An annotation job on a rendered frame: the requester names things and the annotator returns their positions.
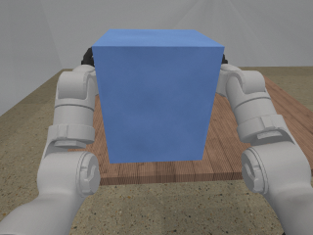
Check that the right robot forearm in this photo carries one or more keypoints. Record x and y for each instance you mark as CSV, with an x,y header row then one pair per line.
x,y
257,120

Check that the left robot hand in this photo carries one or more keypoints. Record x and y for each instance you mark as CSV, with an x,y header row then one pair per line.
x,y
87,58

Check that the left robot forearm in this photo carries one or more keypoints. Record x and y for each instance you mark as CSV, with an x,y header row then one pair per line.
x,y
74,111

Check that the robot left upper arm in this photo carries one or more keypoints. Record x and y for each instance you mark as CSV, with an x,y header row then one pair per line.
x,y
65,180

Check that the table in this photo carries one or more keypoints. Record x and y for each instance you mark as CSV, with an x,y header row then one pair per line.
x,y
222,153

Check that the right robot hand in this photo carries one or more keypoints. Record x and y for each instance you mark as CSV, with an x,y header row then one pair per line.
x,y
223,60

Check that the robot right upper arm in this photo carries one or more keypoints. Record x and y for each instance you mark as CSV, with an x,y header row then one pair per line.
x,y
280,173

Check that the carton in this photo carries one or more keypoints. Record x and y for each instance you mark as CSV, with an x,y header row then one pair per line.
x,y
156,90

